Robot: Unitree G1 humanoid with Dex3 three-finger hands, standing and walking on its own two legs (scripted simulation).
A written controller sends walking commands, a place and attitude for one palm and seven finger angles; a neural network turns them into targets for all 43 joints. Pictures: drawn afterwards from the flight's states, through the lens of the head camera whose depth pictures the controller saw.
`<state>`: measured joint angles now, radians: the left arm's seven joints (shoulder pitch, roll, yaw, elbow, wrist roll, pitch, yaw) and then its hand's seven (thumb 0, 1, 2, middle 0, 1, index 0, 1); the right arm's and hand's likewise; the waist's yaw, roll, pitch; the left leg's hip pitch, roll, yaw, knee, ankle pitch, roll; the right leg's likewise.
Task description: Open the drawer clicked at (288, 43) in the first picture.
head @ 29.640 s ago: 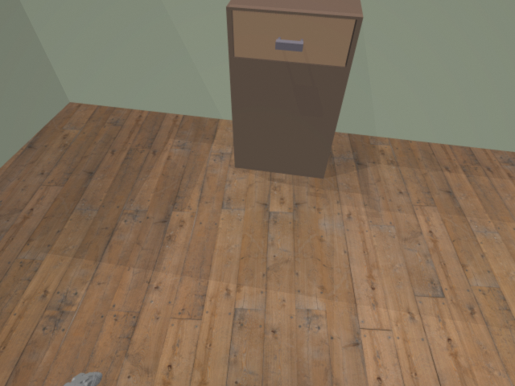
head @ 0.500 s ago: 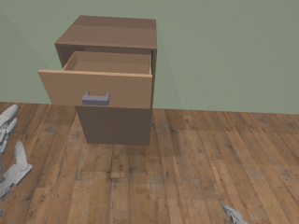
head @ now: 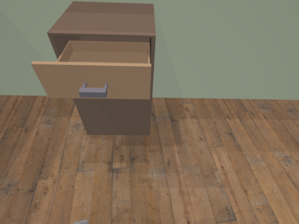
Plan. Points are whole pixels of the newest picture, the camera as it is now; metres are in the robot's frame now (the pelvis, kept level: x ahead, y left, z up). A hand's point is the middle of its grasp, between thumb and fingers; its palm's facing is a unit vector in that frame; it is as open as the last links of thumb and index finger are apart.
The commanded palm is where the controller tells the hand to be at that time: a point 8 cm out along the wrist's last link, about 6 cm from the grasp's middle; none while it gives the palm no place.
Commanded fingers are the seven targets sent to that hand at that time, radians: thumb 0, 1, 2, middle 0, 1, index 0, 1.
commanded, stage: let the arm hang, fingers relaxed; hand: left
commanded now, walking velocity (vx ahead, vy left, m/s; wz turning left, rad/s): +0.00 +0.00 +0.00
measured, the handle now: (94, 88) +0.62 +0.24 -0.02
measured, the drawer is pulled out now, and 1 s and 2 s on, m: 0.24 0.24 0.24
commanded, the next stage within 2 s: look to check the result in 0.84 s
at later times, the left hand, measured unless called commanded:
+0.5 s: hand out of the picture -0.02 +0.19 -0.16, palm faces +0.01 -0.97 -0.23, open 7.4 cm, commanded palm none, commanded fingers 0.00 0.90 0.90 -0.20 -0.30 -0.20 -0.30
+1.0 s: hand out of the picture +0.00 +0.18 -0.16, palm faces +0.00 -0.98 -0.22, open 7.4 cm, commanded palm none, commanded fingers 0.00 0.90 0.90 -0.20 -0.30 -0.20 -0.30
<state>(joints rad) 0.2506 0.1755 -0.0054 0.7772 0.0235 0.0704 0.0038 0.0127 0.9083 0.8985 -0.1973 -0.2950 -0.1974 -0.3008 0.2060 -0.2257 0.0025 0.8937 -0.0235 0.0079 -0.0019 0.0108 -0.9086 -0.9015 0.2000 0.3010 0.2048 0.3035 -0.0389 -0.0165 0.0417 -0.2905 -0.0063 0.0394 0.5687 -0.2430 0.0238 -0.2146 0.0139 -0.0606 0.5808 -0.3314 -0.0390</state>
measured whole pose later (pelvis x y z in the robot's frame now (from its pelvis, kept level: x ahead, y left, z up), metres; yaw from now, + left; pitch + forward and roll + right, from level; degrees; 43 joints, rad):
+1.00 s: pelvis +0.00 +0.00 +0.01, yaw -1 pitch -2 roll +0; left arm 0.26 0.17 0.01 1.14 0.01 0.00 0.03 0.01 0.91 0.90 -0.20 -0.30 -0.20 -0.30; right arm 0.27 -0.15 -0.01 1.14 -0.01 0.01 -0.03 0.01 -0.91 -0.90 0.20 0.30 0.20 0.30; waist -0.01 0.01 0.07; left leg -0.19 0.01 0.05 0.37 -0.14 0.01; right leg -0.12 0.03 -0.05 0.38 -0.22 -0.05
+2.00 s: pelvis +0.01 +0.00 +0.01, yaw -1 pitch -2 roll +0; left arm 0.16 0.31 -0.01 0.98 0.01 -0.01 0.01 0.01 0.90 0.90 -0.20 -0.30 -0.20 -0.30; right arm 0.16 -0.31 0.02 1.00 -0.02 -0.01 0.00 0.01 -0.91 -0.90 0.20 0.30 0.21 0.30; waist 0.00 0.01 0.00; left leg -0.20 0.00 0.06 0.44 -0.20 0.02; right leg -0.13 0.02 -0.04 0.45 -0.27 -0.04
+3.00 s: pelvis -0.01 +0.03 +0.02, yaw -1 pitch -2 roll +0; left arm 0.21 0.29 -0.02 1.10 0.02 0.00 0.01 0.01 0.91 0.90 -0.20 -0.30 -0.20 -0.30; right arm 0.16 -0.28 0.01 1.13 -0.01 -0.01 0.00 0.01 -0.91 -0.90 0.20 0.30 0.21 0.30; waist 0.00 -0.02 0.02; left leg -0.18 -0.03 0.07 0.32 -0.11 0.06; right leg -0.11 0.00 -0.02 0.34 -0.19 0.00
